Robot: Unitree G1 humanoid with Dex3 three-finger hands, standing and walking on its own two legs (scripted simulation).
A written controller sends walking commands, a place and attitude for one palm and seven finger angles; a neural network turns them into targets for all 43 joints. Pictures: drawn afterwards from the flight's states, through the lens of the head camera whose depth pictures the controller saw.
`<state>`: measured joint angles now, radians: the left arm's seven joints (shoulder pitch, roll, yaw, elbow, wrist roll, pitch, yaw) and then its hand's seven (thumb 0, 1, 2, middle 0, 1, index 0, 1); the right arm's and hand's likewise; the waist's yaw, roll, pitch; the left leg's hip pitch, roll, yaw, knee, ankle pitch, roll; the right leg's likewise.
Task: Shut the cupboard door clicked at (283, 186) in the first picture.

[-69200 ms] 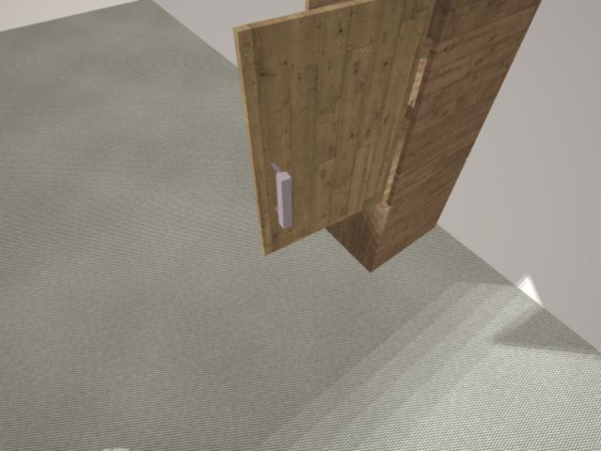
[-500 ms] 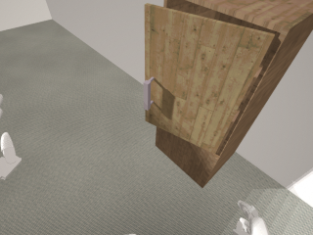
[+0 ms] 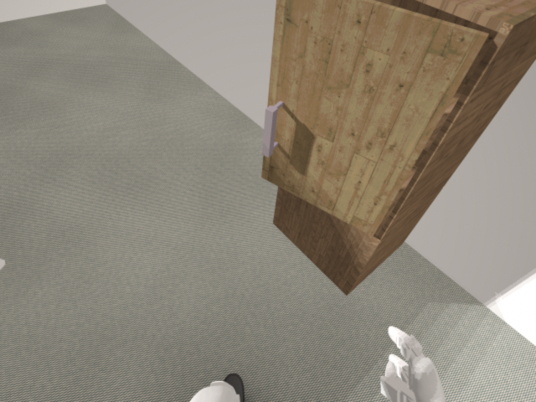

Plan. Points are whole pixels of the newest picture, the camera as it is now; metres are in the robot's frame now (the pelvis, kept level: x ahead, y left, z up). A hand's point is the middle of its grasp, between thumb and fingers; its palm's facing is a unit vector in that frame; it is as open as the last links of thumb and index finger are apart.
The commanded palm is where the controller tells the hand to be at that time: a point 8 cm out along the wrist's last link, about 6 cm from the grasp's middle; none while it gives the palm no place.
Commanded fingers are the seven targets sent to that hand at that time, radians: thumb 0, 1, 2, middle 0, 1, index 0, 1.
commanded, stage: step back with the hand held close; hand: left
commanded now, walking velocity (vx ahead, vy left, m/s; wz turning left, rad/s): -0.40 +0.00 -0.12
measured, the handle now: (273, 129) +0.80 +0.06 -0.08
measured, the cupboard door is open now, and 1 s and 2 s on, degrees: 16 16 16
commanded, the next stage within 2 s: stop stepping back and stand still in 0.04 s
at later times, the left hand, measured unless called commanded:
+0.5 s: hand out of the picture +0.09 +0.27 +0.18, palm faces +0.36 -0.82 -0.44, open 7.4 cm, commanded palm +0.07 +0.30 +0.20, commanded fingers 0.00 0.90 0.90 -0.20 -0.30 -0.20 -0.30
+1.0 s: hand out of the picture +0.09 +0.28 +0.18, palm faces +0.42 -0.79 -0.46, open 7.4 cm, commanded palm +0.05 +0.30 +0.20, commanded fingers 0.00 0.90 0.90 -0.20 -0.30 -0.20 -0.30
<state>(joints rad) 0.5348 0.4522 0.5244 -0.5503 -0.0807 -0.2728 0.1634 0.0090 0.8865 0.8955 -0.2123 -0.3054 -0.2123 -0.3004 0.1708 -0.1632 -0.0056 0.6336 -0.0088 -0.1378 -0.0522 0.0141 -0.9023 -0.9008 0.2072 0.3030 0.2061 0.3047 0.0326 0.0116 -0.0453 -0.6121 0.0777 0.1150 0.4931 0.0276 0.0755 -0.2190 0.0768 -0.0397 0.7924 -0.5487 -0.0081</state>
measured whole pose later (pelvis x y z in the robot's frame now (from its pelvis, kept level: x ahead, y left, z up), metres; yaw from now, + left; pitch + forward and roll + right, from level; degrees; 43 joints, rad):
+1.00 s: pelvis -0.13 +0.02 +0.02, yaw -7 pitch -1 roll +1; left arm 0.53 0.38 0.41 -0.37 -0.03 -0.17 0.18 0.01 0.88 0.90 -0.21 -0.31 -0.21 -0.30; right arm 0.24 -0.21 0.01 0.69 -0.01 -0.04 -0.06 0.01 -0.90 -0.90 0.21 0.30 0.21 0.31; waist 0.03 0.01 -0.04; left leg -0.46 0.02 0.05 0.89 -0.35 -0.01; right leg -0.19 0.00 -0.12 0.51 -0.32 -0.07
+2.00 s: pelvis -0.14 +0.06 +0.02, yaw -6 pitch -1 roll -1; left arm 0.33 0.21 0.00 0.91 0.02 0.06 0.01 0.00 0.96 0.89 -0.21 -0.30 -0.21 -0.30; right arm 0.27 -0.23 0.02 0.95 -0.03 0.03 0.00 0.01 -0.91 -0.90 0.20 0.30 0.20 0.30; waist -0.01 -0.05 0.06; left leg -0.36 0.00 0.09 0.52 -0.15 0.06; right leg -0.22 -0.03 -0.13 0.53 -0.30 -0.01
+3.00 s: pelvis -0.11 +0.06 +0.03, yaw -7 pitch -1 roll +0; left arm 0.24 0.21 0.01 1.14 0.02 0.00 0.02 0.00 0.91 0.90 -0.20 -0.30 -0.20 -0.30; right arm 0.22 -0.20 -0.01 1.14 -0.01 0.00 -0.02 0.01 -0.91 -0.90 0.20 0.30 0.20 0.30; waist -0.01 0.00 0.06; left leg -0.22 0.00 0.10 0.38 -0.14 0.05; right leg -0.08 -0.02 -0.11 0.37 -0.27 -0.01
